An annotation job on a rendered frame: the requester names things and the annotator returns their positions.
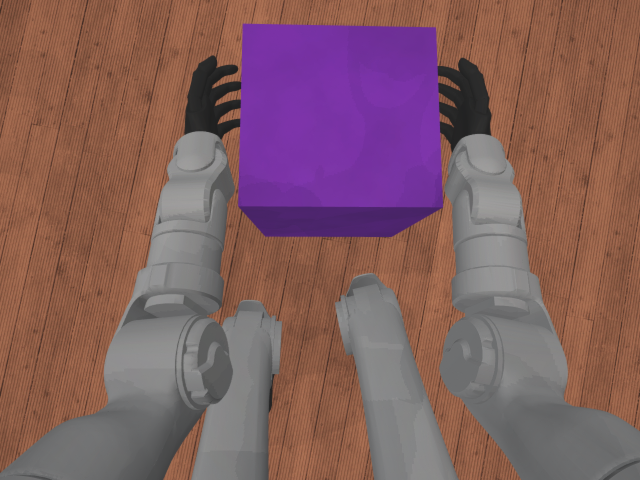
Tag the robot right upper arm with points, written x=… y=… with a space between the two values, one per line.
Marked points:
x=512 y=377

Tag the robot left upper arm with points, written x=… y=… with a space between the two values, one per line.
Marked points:
x=161 y=374

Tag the robot right thigh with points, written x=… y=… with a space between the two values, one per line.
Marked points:
x=404 y=437

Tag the robot left foot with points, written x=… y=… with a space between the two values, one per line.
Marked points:
x=270 y=397

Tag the robot right forearm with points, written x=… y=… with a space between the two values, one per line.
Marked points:
x=489 y=236

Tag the robot left forearm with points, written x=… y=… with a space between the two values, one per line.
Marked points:
x=182 y=276

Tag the robot right hand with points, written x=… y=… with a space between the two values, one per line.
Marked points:
x=473 y=115

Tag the carton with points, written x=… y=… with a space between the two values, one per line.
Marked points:
x=339 y=129

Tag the robot left hand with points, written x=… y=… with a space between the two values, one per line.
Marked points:
x=201 y=112

